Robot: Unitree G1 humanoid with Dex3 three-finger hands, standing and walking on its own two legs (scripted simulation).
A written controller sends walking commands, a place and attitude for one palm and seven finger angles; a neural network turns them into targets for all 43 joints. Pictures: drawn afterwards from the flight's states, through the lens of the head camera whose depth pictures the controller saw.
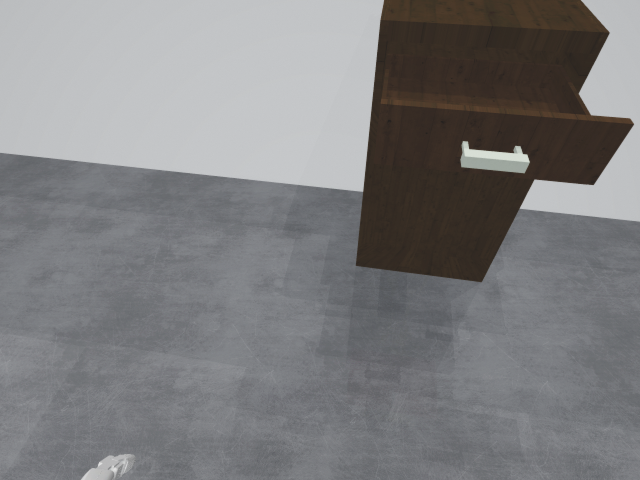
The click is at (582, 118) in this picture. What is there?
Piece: drawer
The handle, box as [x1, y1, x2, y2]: [460, 141, 529, 172]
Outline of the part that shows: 462,142 462,155 460,160 461,166 464,167 524,172 529,162 527,155 521,152 520,146 515,146 513,153 505,153 469,149 467,142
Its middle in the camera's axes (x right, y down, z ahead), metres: +0.33 -0.16 +0.74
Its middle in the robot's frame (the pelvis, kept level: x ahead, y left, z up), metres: +0.69 -0.30 +0.04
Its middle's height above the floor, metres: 0.80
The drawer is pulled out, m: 0.30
